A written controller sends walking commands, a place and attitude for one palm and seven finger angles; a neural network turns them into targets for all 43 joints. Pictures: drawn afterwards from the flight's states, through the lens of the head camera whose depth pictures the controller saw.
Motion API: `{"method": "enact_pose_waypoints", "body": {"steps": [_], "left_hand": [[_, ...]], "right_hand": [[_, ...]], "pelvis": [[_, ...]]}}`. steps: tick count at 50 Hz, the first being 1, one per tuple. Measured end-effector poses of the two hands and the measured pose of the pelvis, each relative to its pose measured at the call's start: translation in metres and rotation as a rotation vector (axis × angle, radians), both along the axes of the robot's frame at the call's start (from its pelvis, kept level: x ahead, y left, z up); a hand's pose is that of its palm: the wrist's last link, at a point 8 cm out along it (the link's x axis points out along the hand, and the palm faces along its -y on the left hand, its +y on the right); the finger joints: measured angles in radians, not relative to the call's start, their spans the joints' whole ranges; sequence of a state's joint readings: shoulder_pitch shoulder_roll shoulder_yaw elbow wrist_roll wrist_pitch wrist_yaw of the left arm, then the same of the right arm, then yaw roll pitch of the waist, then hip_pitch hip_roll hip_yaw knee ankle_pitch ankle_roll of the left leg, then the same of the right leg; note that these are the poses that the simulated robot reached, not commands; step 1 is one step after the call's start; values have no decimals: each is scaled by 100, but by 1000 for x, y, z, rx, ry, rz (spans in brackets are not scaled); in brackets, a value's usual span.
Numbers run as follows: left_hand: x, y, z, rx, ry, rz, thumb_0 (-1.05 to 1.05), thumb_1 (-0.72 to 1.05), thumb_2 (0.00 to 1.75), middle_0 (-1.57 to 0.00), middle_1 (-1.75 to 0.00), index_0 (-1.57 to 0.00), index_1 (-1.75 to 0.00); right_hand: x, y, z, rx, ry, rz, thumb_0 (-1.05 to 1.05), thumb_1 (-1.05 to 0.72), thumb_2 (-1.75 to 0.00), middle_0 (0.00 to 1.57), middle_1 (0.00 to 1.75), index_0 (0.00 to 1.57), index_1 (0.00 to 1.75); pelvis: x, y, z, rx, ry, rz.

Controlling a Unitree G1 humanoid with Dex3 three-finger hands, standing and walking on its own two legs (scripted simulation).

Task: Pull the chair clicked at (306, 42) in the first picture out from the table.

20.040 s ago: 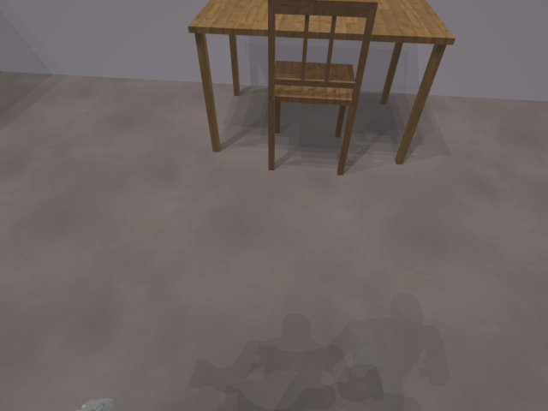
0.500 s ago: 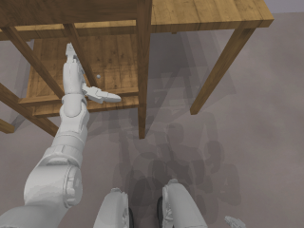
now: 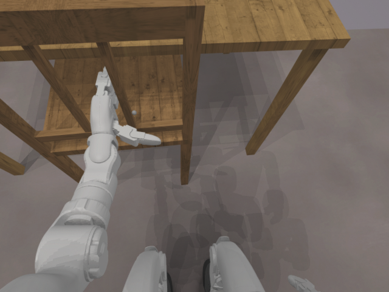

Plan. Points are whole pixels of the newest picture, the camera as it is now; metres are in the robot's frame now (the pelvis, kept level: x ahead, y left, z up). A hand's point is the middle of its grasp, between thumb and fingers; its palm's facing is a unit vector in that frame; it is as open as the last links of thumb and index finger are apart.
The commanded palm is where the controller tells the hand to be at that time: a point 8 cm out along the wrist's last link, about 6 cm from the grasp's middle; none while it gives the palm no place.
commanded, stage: hook a spindle and tug to test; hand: left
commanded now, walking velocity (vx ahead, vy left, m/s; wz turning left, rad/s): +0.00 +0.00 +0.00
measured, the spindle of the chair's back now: (65, 96) +0.51 +0.24 +0.04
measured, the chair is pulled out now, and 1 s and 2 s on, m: -0.01 0.00 0.08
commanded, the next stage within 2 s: step backward, pulling the chair out in 1.36 s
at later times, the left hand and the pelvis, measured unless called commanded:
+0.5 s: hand (132, 109) +0.48 +0.11 +0.03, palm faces +0.07 -1.00 -0.03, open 10.2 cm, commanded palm +0.45 +0.14 +0.03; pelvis +0.00 +0.00 +0.00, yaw +1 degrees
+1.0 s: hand (134, 110) +0.47 +0.10 +0.03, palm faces +0.04 -1.00 -0.02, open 5.2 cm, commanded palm +0.43 +0.14 +0.03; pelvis +0.01 +0.00 +0.01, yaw +0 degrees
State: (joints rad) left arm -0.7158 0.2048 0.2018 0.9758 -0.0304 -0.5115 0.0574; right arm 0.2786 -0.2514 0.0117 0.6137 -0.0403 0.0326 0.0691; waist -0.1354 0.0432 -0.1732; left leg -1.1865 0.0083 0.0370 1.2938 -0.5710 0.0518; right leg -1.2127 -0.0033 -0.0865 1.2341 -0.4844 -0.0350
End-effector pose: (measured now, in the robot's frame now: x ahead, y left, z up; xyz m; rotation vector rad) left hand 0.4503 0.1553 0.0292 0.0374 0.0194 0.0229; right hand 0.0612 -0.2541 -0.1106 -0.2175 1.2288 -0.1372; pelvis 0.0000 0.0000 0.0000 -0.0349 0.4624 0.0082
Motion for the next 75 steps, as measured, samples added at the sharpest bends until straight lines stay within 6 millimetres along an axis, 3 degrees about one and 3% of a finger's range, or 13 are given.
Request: {"method": "enact_pose_waypoints", "body": {"steps": [14, 22, 27, 36, 41, 60, 75], "left_hand": [[-2, 1, 2, 8, -36, 29, -1, -45, 32, -29, -77, -27, -77], [1, 3, 3, -5, -20, 45, -1, -15, 44, -42, -119, -38, -119], [6, 2, 2, -12, -23, 45, 0, 10, 55, -44, -132, -42, -134], [9, 2, 2, -11, -26, 33, 1, 59, 76, -46, -139, -44, -142], [9, 2, 3, -13, -19, 32, 1, 76, 83, -45, -139, -43, -143], [-13, -3, 3, -17, -17, 0, 1, 77, 82, -43, -141, -41, -145], [-35, -5, 4, -2, -11, -6, 1, 76, 84, -45, -141, -41, -145]], "right_hand": [[-6, 3, -7, 8, 15, 10, 1, -91, -90, 20, 30, 20, 30], [-12, 2, -7, 7, 40, 7, 1, -91, -90, 20, 30, 20, 30], [-14, -1, -5, -1, 49, 4, 1, -91, -90, 20, 30, 20, 30], [-11, -2, -2, -3, 58, -7, 1, -91, -90, 20, 30, 20, 30], [-5, 1, -1, 7, 53, -8, 1, -91, -90, 20, 30, 20, 30], [35, 7, 7, 31, -20, 12, 1, -91, -90, 20, 30, 20, 30], [51, 8, 7, 28, -67, 23, 1, -91, -90, 20, 30, 20, 30]], "pelvis": [[-5, 0, -4, -2, 1, 8], [-5, -1, -3, -2, 3, 11], [-4, -2, -3, -3, 10, 10], [2, -1, -1, -3, 15, 5], [6, 0, 1, -3, 14, 3], [20, 1, 9, 1, 1, -3], [14, -1, 9, 5, -38, 8]]}}
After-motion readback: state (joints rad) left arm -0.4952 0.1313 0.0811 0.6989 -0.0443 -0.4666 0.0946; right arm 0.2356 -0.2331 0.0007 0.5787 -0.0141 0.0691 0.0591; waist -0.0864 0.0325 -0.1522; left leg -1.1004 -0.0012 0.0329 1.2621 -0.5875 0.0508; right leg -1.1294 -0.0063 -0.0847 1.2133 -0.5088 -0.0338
